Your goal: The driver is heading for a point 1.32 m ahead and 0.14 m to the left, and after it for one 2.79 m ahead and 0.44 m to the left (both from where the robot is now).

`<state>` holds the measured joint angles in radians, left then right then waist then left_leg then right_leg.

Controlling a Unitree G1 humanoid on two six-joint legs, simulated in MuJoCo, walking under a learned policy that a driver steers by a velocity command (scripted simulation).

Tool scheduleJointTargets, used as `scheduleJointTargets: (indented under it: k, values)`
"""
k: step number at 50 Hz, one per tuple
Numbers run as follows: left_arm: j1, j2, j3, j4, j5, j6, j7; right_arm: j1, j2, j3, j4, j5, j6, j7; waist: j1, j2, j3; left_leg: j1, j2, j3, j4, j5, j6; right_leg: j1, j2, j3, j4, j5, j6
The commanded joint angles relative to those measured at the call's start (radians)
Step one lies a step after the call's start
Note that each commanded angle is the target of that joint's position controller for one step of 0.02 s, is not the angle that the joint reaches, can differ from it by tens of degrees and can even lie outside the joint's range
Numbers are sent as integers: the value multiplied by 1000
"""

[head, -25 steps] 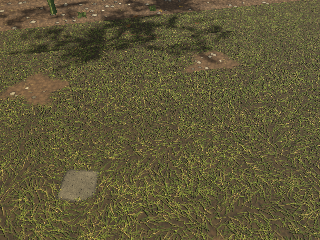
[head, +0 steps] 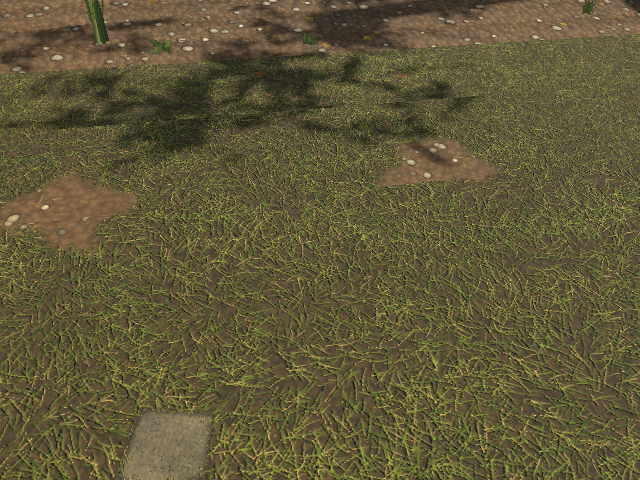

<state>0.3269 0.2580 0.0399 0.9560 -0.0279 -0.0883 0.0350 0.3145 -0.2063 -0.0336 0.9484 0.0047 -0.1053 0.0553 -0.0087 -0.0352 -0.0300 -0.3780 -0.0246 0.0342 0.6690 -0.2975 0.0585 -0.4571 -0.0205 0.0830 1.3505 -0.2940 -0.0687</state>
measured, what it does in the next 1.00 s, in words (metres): goes down: right foot 0.15 m lower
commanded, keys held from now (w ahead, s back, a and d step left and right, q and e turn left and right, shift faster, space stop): w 1.00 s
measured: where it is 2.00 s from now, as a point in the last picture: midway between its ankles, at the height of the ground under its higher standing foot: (353, 325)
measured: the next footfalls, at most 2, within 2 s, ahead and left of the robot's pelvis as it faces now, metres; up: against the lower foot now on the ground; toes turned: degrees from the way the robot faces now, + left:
right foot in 0.60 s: +0.54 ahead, -0.15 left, -0.15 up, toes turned -2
left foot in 1.04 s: +0.80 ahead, +0.08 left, -0.15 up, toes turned +1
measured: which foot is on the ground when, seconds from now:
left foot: down 0.00-0.60, up 0.62-1.00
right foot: up 0.00-0.58, down 0.60-1.00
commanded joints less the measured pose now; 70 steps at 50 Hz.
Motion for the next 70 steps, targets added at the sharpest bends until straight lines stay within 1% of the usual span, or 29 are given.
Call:
scheduleJointTargets:
  k: [1, 6, 10, 13, 20, 25, 27, 28, 29, 30, 31, 32, 33, 34, 35, 37, 40, 43, 48, 50, 52, 53, 54, 55, 56, 58, 61, 67, 70]
  values:
    - [115, 71, 29, -32, -4, 20, -6, -1, -72, -3, -40, -3, -26, -7, 50, 165, 71, 85, 229, -377, -488, 58, 147, -147, -123, 50, -113, 135, -28]
    - [-126, 44, 42, -105, 18, 28, -22, 156, -127, -15, 3, 0, -12, -56, -6, 37, 60, 322, 248, -282, -538, 344, 142, -311, -113, 8, -432, 265, 8]
    - [-236, 67, 57, -134, -3, 5, -52, 232, -123, -18, 26, 5, -10, -76, -20, 80, 67, 456, 232, -226, -502, 291, 130, -439, -112, 33, -535, 450, 20]
    - [-356, 52, 49, -167, 18, -20, -73, 269, -115, -17, 33, 0, -2, -102, -51, 90, 121, 438, 197, -175, -486, 271, 110, -438, -88, -13, -700, 598, 25]
    - [-504, 15, 22, -248, 32, -41, -118, 334, -104, -12, 39, 5, 3, -106, -97, 80, 200, 385, 211, -154, -291, 231, 107, -397, -61, -56, -797, 710, -24]
    - [-546, -6, 0, -286, 17, -52, -158, 329, -103, -9, 30, 15, 39, -107, -124, 84, 187, 408, 173, -133, -90, 288, 57, -251, -35, -98, -944, 745, -28]
    - [-428, 24, 12, -254, 30, -58, -142, 311, -133, -16, 30, 21, 43, -97, -81, 102, 103, 415, 137, -138, 105, 481, 43, -32, -1, -115, -983, 747, -27]
    - [-273, 67, 31, -200, 29, -55, -129, 299, -148, -18, 31, 18, 46, -89, -17, 118, 31, 405, 129, -156, 291, 567, 46, 120, -13, -104, -984, 735, -36]
    - [-53, 104, 49, -131, 23, -52, -120, 233, -152, -18, 26, 16, 43, -76, 119, 87, -45, 297, 105, -127, 563, 581, 24, 373, -57, -104, -1062, 843, -55]
    - [153, 143, 49, -57, 38, -41, -117, 195, -101, -13, 8, 8, 27, -62, 186, -68, -141, 1, -22, -98, 1006, -72, -33, 736, -189, -2, -963, 1083, -112]
    - [189, 180, 41, -43, 67, -39, -109, 416, -18, 10, 29, 27, 5, -48, 87, -277, -345, -387, -57, -277, 1241, -540, -35, 1171, -356, 143, -507, 1537, -201]
    - [240, 154, 48, -50, 49, -14, -98, 362, -130, -3, -3, 59, -20, -35, 162, -254, -465, -476, -22, -347, 1140, -459, -51, 1213, -384, 241, -580, 1401, -273]
    - [218, 176, 64, -51, 42, 4, -93, 264, -137, -5, -53, 82, -24, -34, 154, -162, -463, -563, 25, -304, 1088, -419, -58, 1156, -418, 365, -734, 818, -336]
    - [69, 143, 49, -94, 34, 7, -83, 169, -162, -13, -80, 70, -20, -55, 92, 72, -353, -511, 98, -202, 903, -233, -50, 890, -386, 369, -901, 429, -303]
    - [-19, 144, 45, -110, 39, -7, -71, 122, -134, -17, -88, 57, -4, -76, 50, 57, -242, -473, 107, -171, 918, -107, -58, 642, -425, 468, -990, 347, -316]
    - [-137, 111, 31, -107, 36, -20, -76, 151, -83, -22, -86, 16, 40, -90, -57, 72, -74, -277, 174, -164, 721, -43, -93, 231, -335, 316, -1048, 535, -284]
    - [-118, 83, 23, -73, 32, -25, -55, 18, -60, -24, -149, 4, 36, -85, -44, -50, 22, -227, 201, -137, 386, 84, -94, 99, -215, 114, -1105, 622, -212]
    - [-53, 108, 33, -36, 14, -13, -26, -112, -41, -19, -181, 0, 20, -66, -3, -50, -2, -139, 140, -76, 92, 318, -61, 172, -139, -3, -1104, 622, -163]
    - [52, 135, 40, 18, -1, 12, -28, -320, -67, -28, -270, 7, 25, -29, 56, -3, 59, -178, 90, -47, -62, 321, -6, 341, -185, 14, -1080, 454, -127]
    - [47, 143, 44, 29, 9, 23, -31, -280, -91, -37, -272, 12, 23, -21, 18, -22, 54, -124, 83, -50, -44, 231, 15, 376, -212, 25, -1032, 491, -118]
    - [4, 141, 41, 14, 5, 31, -30, -90, -147, -69, -215, 2, 21, -21, -74, 6, -14, 125, 34, -10, -98, 247, 52, 343, -154, -17, -837, 639, -81]
    - [5, 120, 29, -4, 17, 34, -27, 65, -219, -93, -186, 1, 19, -27, -127, 107, -113, 354, 154, -172, -142, 299, 107, 216, -77, -79, -557, 473, -40]
    - [162, -3, -7, 7, 19, 17, -38, 127, -295, -105, -179, 6, 20, -20, -75, 350, -255, 678, 378, -608, -234, 140, 283, -123, 82, -105, -159, -139, 22]
    - [130, 75, 10, 11, 0, -3, -52, 157, -215, -86, -173, 14, 19, -14, -100, 315, -262, 690, 387, -767, -343, -41, 290, -275, 71, 31, -50, -294, 3]
    - [27, 148, 32, -21, -20, -8, -52, 84, -178, -72, -183, 14, 14, -15, -91, 230, -104, 564, 366, -649, -366, -41, 246, -337, 28, 29, -7, -213, -8]
    - [-49, 132, 39, -41, 6, 7, -32, -68, -143, -58, -215, -6, 8, -10, -28, 92, 7, 305, 308, -454, -411, 172, 212, -247, -50, 9, -105, -61, 2]
    - [-20, 90, 44, -38, 9, 37, -19, -95, -115, -52, -200, -7, -8, -9, 30, 91, 2, 196, 249, -334, -483, 234, 182, -118, -106, 20, -270, 10, 9]
    - [-177, 50, 47, -96, 31, 38, -29, 23, -181, -73, -124, -1, 9, -52, -5, 75, 18, 275, 232, -225, -544, 308, 171, -222, -112, -1, -539, 283, 39]
    - [-170, 72, 59, -87, 16, 38, -43, 70, -174, -70, -95, -8, 6, -50, -7, 87, 15, 299, 237, -198, -515, 290, 178, -250, -115, 6, -484, 397, 41]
